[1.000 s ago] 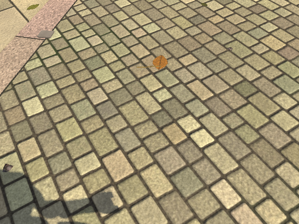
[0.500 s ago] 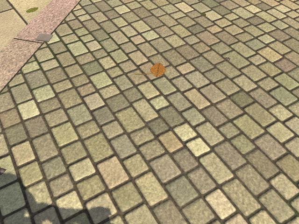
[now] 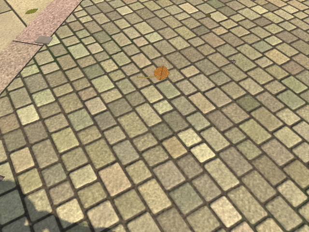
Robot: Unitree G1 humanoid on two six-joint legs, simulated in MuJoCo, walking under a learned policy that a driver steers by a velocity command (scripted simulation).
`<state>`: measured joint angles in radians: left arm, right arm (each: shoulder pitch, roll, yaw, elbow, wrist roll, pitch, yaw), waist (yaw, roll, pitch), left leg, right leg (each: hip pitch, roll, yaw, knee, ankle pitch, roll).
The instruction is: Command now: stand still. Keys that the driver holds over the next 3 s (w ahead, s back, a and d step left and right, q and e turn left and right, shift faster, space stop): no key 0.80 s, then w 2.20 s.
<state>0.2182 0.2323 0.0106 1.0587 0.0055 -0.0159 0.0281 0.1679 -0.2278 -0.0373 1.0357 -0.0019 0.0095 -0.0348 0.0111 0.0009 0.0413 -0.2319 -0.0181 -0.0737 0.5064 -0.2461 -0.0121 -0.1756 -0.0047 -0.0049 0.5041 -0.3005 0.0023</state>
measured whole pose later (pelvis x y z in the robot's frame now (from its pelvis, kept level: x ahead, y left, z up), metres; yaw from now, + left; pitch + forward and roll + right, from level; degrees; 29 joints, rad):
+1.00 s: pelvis +0.03 +0.00 +0.00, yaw +0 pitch +0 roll +0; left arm 0.40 0.22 0.04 1.06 -0.02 -0.04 0.04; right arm 0.27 -0.20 -0.02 1.11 0.02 -0.05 -0.02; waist 0.02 -0.02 -0.02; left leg -0.33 0.00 0.03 0.78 -0.46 0.05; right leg -0.14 -0.01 -0.01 0.47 -0.34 -0.03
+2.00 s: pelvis +0.53 +0.00 +0.00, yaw +0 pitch +2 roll -2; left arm 0.38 0.24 0.05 1.01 -0.01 -0.09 0.00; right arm 0.04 -0.24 -0.05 0.87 0.02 -0.09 0.01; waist 0.08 0.04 0.01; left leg -0.64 0.11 -0.02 0.58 0.07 0.02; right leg 0.03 0.06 -0.06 0.20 -0.26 -0.04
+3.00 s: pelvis +1.10 -0.01 +0.01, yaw +0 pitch +2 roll -1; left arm 0.35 0.23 0.06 0.99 0.00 -0.09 0.00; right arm 0.09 -0.26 -0.07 0.89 0.01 -0.07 -0.01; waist 0.06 0.04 0.00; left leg -0.69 0.14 -0.04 0.75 0.01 0.01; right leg -0.06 0.06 -0.06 0.21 -0.18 -0.06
